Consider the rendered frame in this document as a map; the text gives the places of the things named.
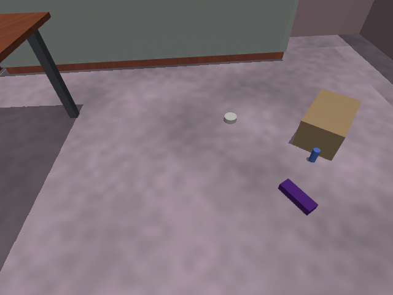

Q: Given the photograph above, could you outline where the table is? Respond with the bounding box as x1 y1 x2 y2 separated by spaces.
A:
0 12 80 118

